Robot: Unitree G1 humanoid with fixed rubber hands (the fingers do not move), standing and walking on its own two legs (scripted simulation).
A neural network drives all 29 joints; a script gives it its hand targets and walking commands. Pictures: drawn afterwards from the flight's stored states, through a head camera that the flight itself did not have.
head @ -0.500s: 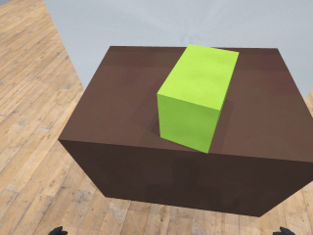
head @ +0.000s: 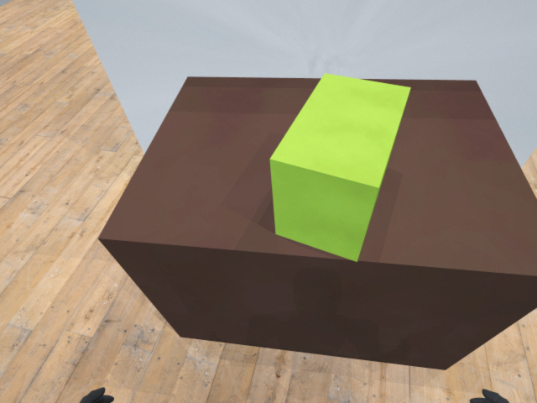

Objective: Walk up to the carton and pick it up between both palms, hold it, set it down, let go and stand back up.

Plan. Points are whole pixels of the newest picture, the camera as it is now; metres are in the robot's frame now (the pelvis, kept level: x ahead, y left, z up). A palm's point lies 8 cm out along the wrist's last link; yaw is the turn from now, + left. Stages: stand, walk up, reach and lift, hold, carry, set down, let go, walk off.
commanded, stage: walk up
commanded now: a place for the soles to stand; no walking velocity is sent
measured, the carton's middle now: (340, 164) +0.55 -0.10 +0.02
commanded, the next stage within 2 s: none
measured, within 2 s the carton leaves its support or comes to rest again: neither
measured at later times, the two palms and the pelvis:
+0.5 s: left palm out of the picture +0.08 +0.31 -0.07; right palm out of the picture +0.10 -0.31 -0.09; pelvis +0.00 +0.00 +0.00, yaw +0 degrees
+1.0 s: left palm out of the picture +0.09 +0.32 -0.07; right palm out of the picture +0.10 -0.31 -0.09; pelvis +0.00 +0.00 +0.00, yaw -1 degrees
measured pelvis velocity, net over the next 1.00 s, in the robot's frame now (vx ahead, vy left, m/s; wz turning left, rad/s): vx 0.00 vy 0.00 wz -0.01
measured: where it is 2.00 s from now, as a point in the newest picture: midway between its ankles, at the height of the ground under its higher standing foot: outside the picture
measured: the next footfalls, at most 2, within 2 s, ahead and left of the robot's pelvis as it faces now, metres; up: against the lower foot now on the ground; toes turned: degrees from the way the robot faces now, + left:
none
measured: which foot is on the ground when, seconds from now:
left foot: down 0.00-1.00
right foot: down 0.00-1.00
